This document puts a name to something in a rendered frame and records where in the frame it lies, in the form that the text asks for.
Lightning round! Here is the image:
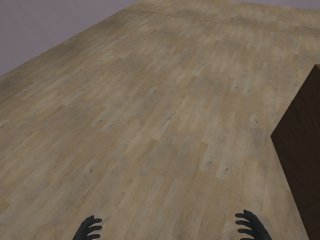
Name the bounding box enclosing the right robot hand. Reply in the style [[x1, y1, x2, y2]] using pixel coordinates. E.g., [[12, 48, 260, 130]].
[[235, 209, 272, 240]]

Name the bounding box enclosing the left robot hand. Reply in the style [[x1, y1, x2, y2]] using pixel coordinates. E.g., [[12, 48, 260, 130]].
[[72, 215, 102, 240]]

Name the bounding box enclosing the pedestal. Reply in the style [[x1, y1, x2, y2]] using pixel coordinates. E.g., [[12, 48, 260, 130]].
[[270, 64, 320, 240]]

